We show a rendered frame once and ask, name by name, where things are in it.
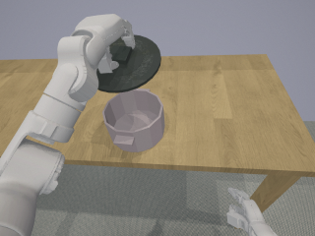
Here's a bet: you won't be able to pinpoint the table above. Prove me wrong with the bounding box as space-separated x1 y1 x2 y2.
0 54 315 229

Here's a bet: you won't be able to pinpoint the right robot hand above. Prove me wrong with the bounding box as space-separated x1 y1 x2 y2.
226 187 265 234

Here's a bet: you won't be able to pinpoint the robot left upper arm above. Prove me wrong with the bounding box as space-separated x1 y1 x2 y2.
0 138 65 236

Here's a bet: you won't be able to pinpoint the left robot forearm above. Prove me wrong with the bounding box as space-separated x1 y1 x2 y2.
0 28 106 176

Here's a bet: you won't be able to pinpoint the pot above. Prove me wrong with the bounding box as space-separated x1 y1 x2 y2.
102 88 165 152

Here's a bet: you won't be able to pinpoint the lid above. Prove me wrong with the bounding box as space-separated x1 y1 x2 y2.
96 34 161 93

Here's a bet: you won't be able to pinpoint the left robot hand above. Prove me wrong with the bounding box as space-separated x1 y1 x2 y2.
75 14 136 74

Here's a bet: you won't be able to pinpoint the knob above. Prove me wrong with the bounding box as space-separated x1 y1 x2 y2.
109 45 133 65

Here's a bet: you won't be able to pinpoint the right robot forearm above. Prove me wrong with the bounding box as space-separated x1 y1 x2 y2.
248 220 278 236

